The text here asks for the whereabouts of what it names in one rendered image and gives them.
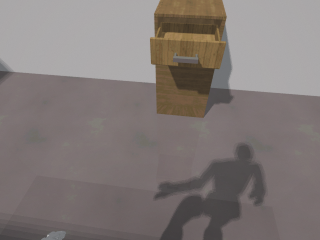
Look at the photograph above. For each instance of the handle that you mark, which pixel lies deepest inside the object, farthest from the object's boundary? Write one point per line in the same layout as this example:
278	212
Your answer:
185	59

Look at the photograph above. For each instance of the drawer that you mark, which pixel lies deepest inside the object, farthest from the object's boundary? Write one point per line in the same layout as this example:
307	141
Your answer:
187	40

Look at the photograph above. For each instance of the cabinet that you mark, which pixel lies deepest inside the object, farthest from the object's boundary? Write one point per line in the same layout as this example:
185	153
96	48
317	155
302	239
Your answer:
184	91

